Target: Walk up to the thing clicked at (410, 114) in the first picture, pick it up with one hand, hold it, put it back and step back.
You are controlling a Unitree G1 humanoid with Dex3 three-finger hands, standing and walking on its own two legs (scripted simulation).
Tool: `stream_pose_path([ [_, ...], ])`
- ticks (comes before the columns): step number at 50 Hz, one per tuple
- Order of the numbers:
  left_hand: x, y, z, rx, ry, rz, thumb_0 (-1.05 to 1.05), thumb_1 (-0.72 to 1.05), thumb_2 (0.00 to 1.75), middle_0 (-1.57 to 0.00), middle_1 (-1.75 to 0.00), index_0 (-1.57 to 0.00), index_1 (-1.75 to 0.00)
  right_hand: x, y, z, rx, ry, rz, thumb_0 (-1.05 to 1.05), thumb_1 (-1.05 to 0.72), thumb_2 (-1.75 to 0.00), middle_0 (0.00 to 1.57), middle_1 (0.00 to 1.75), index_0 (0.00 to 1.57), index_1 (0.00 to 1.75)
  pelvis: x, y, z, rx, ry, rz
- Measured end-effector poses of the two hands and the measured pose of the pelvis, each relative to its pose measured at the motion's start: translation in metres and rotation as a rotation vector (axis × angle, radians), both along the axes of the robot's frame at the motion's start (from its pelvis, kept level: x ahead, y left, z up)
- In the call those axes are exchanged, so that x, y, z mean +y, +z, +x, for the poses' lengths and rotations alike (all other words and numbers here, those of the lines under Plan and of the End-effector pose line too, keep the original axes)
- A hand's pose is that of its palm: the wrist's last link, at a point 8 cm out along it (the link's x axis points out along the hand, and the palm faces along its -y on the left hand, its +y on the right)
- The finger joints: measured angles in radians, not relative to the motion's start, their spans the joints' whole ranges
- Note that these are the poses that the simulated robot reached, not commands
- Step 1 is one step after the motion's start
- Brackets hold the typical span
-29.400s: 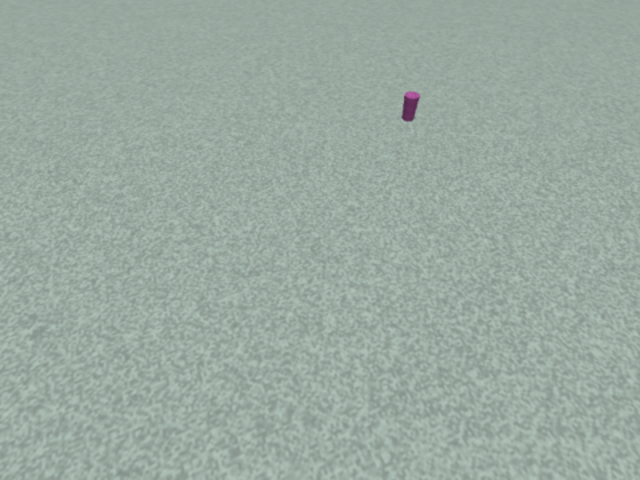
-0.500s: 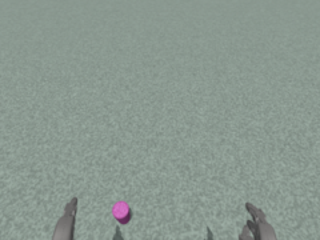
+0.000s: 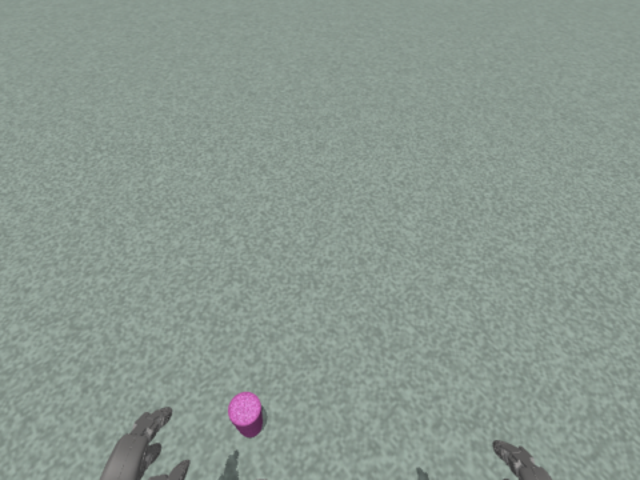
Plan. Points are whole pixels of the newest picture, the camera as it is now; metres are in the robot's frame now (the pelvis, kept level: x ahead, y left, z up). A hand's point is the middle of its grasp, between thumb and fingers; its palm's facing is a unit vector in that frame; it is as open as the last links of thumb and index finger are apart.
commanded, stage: stand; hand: left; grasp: from the side
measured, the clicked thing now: (247, 417) +0.39 +0.21 -0.66
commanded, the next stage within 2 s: none
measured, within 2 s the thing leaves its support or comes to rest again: neither
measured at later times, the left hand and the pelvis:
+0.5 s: hand out of the picture +0.05 +0.27 -0.12, palm faces +0.00 -0.94 -0.33, open 7.4 cm; pelvis +0.00 +0.02 +0.04, yaw +0 degrees
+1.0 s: hand out of the picture +0.04 +0.25 -0.12, palm faces -0.01 -0.94 -0.34, open 7.4 cm; pelvis +0.00 +0.00 +0.05, yaw +0 degrees
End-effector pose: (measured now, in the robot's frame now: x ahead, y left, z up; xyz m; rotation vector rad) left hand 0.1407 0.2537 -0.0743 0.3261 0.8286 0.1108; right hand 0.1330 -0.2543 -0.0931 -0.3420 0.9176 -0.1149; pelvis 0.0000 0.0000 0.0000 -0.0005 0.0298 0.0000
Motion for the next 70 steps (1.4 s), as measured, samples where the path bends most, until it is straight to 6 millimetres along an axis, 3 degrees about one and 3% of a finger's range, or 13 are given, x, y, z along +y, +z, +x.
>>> stream_pose_path([
  [8,0.039,-0.015,-0.041,0.193,0.082,0.021,0.0,0.81,0.88,-0.2,-0.3,-0.21,-0.3,-0.023,0.008,-0.042,0.16,-0.091,-0.035,0.01,-0.9,-0.9,0.2,0.3,0.2,0.3,0.01,0.017,0.006,-0.041,-0.003,-0.003],
  [15,0.053,-0.015,-0.07,0.308,0.137,0.019,0.0,0.88,0.9,-0.2,-0.3,-0.2,-0.3,-0.016,0.012,-0.065,0.252,-0.124,-0.031,0.01,-0.9,-0.9,0.2,0.3,0.2,0.3,0.018,0.03,0.007,-0.073,-0.002,-0.006],
  [26,0.057,-0.009,-0.095,0.387,0.164,0.014,0.0,0.9,0.9,-0.2,-0.3,-0.21,-0.3,0.002,0.012,-0.069,0.274,-0.123,0.019,0.01,-0.9,-0.9,0.2,0.3,0.2,0.3,0.023,0.042,0.001,-0.102,-0.001,0.003],
  [39,0.053,-0.003,-0.114,0.438,0.182,0.033,0.0,0.9,0.9,-0.2,-0.3,-0.21,-0.3,-0.014,0.01,-0.075,0.306,-0.134,0.024,0.01,-0.9,-0.9,0.2,0.3,0.2,0.3,0.014,0.046,-0.005,-0.095,0.005,0.005],
  [48,0.043,-0.003,-0.11,0.453,0.183,0.029,0.0,0.9,0.9,-0.2,-0.3,-0.21,-0.3,-0.027,0.011,-0.08,0.329,-0.147,0.015,0.01,-0.9,-0.9,0.2,0.3,0.2,0.3,0.006,0.046,-0.001,-0.093,0.002,0.004],
  [70,0.032,0.004,-0.058,0.372,0.149,0.021,0.0,0.9,0.9,-0.2,-0.3,-0.21,-0.3,-0.039,0.015,-0.064,0.313,-0.152,0.008,0.01,-0.9,-0.9,0.2,0.3,0.2,0.3,-0.003,0.049,0.01,-0.086,-0.007,0.003],
])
